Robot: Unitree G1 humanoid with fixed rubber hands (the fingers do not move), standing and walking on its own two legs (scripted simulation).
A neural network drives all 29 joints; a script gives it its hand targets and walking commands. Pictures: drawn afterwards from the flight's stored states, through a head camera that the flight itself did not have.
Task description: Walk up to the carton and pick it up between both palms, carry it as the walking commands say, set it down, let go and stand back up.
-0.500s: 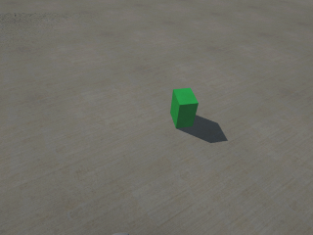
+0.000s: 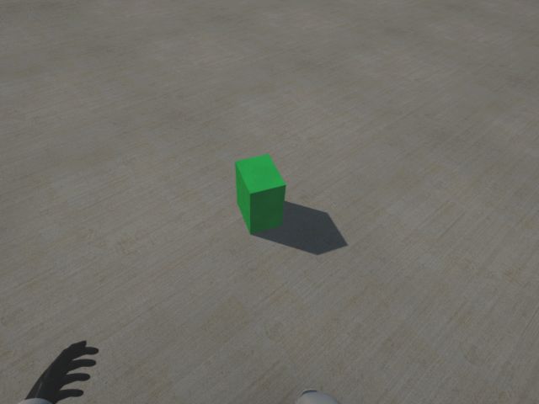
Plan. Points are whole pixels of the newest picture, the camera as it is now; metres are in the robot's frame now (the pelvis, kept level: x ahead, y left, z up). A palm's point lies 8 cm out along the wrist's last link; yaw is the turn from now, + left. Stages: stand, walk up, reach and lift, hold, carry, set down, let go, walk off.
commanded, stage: walk up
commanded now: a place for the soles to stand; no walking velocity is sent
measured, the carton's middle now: (259, 194) +1.05 -0.03 -0.61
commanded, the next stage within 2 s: none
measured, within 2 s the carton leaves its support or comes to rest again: neither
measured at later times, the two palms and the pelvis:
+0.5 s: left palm (79, 329) +0.27 +0.30 -0.08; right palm (481, 333) +0.22 -0.35 -0.04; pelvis +0.18 -0.01 +0.02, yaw -3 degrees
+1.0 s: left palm (136, 238) +0.44 +0.24 -0.06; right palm (465, 255) +0.39 -0.41 -0.07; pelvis +0.34 -0.08 +0.01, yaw -3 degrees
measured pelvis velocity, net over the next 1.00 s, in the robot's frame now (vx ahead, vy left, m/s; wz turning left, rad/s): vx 0.34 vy -0.08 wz -0.06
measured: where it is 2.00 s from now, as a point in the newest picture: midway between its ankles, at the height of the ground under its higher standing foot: (296, 295)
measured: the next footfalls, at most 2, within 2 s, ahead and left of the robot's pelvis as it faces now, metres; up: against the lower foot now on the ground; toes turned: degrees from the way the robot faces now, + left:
left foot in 0.38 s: +0.27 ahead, +0.10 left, +0.00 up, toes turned -1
right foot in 0.76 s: +0.38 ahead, -0.22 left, +0.00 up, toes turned -3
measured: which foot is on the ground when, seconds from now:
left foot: up 0.00-0.36, down 0.38-0.76, up 0.78-1.00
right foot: down 0.00-0.38, up 0.40-0.74, down 0.76-1.00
